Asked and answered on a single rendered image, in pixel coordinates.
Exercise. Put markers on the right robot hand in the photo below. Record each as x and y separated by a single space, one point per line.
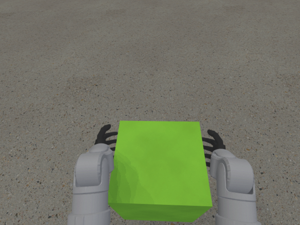
217 144

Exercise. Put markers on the carton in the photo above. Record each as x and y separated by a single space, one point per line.
160 172

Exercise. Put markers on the left robot hand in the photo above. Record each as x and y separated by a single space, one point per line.
101 137

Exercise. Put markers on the robot right forearm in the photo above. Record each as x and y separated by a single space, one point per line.
235 189

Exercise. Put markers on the robot left forearm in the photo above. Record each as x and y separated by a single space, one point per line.
90 187

